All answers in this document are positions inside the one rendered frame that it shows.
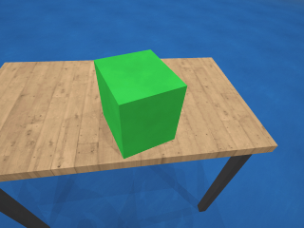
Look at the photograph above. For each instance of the carton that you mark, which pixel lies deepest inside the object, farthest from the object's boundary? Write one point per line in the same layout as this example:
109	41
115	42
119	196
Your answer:
141	98

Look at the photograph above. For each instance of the table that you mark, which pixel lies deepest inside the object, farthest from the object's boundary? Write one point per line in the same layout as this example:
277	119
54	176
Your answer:
52	124

